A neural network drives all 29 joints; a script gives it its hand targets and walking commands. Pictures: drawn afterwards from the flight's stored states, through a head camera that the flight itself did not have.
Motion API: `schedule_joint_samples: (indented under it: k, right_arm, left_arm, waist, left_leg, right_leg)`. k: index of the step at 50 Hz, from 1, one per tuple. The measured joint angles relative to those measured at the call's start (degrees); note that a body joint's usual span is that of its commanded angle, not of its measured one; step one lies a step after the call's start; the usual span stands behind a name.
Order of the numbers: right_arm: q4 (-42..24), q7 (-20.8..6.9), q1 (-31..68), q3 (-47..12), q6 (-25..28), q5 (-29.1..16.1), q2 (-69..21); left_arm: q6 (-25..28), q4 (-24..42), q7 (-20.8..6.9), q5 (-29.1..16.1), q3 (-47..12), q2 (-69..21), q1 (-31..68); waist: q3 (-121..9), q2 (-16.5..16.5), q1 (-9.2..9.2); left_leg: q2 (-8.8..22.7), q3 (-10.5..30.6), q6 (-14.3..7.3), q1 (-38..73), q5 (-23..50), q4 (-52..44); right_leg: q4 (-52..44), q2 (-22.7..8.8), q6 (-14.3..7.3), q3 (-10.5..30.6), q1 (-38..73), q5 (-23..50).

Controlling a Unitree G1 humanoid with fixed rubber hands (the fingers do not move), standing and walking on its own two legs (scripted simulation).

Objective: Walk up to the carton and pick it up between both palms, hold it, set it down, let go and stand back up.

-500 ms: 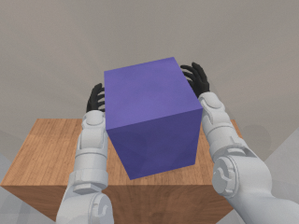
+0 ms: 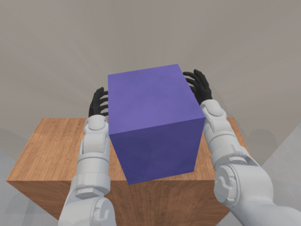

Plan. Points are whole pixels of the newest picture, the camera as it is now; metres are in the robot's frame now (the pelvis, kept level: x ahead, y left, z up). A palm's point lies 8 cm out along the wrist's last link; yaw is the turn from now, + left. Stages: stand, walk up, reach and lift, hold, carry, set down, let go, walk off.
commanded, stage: set down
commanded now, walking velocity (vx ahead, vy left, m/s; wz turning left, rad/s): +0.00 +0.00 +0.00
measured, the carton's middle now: (152, 125) +0.38 -0.02 +0.07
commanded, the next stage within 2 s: none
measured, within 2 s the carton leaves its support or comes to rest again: rests again in 0.82 s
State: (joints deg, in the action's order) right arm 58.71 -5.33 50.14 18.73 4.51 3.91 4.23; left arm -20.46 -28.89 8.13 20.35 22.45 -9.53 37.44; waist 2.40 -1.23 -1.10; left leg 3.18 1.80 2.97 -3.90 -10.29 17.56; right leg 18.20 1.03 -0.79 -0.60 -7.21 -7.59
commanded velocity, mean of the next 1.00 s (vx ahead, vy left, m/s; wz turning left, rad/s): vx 0.00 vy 0.00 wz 0.00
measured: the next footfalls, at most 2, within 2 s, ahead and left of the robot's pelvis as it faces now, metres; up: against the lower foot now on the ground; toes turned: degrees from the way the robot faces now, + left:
none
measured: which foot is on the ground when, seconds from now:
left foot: down 0.00-1.00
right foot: down 0.00-1.00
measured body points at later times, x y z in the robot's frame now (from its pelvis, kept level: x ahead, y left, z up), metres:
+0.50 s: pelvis +0.02 +0.00 +0.00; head +0.05 +0.00 +0.45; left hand +0.43 +0.14 +0.10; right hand +0.46 -0.16 +0.12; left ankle +0.00 +0.16 -0.75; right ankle +0.03 -0.11 -0.75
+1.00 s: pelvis +0.01 +0.00 +0.00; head +0.02 -0.01 +0.45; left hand +0.40 +0.14 +0.09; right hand +0.43 -0.16 +0.11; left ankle +0.00 +0.16 -0.75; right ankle +0.03 -0.11 -0.75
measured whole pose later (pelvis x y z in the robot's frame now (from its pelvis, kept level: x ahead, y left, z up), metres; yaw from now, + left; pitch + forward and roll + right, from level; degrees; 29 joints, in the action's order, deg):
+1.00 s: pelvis +0.01 +0.00 +0.00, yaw +0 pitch +0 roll +0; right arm 57.1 -6.0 46.1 22.5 8.5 8.3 2.4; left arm -11.8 -31.7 7.4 21.1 25.5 -11.3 36.2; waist 1.9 -0.7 -0.8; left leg 3.4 1.8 3.1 -6.7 -10.6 17.6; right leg 18.2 1.2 -0.8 -0.8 -10.0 -7.9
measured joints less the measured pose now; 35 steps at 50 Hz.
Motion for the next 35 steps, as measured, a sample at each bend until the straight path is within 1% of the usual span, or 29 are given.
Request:
schedule_joint_samples:
  k: [4, 8, 15, 25, 35]
  right_arm:
    - [0.06, -0.95, 0.77, 2.12, -0.73, 2.13, -0.43]
    - [0.04, -1.32, 0.98, 3.94, -1.43, 4.01, -1.05]
    - [0.01, -1.88, 0.96, 4.64, 0.06, 4.09, -1.15]
    - [-0.16, -1.98, -0.25, 4.65, 2.44, 4.09, -0.92]
    - [-1.32, -0.63, -3.41, 3.19, 4.74, 4.09, -1.11]
  left_arm:
    - [0.89, -0.86, -0.03, 0.00, 0.66, -0.13, 0.00]
    - [1.72, -1.96, -0.35, 0.00, 1.95, -0.44, 0.00]
    - [3.74, -2.00, -0.09, 0.00, 2.08, -0.57, 0.01]
    - [6.48, -2.03, 0.13, 0.01, 2.08, -1.01, 0.00]
    - [7.81, -2.04, 0.00, 0.47, 2.09, -1.65, -0.68]
  waist:
    - [0.00, 0.16, 0.00]
    - [0.00, 0.54, 0.00]
    - [-0.19, 0.76, 0.03]
    - [-0.45, 0.16, 0.04]
    - [-0.45, 0.09, 0.05]
  left_leg:
    - [0.02, 0.00, 0.00, -0.75, 0.22, 0.00]
    - [0.02, 0.00, 0.00, -1.36, 0.17, 0.00]
    - [0.02, 0.00, 0.13, -2.43, -0.34, 0.00]
    - [0.14, 0.00, 0.13, -2.72, -1.35, 0.00]
    - [0.18, 0.00, 0.13, -2.78, -1.11, 0.00]
  right_leg:
    - [0.00, 0.02, -0.01, -0.01, -0.75, 0.24]
    - [0.00, 0.01, -0.01, -0.02, -1.36, 0.21]
    - [0.00, 0.00, -0.01, -0.05, -2.42, -0.33]
    - [0.00, 0.09, -0.01, -0.12, -2.69, -1.34]
    - [0.00, 0.13, -0.01, -0.15, -2.75, -1.08]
